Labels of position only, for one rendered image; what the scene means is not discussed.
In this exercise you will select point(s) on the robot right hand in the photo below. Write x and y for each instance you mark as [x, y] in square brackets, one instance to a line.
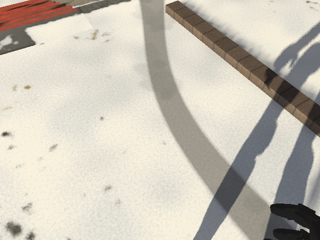
[303, 216]

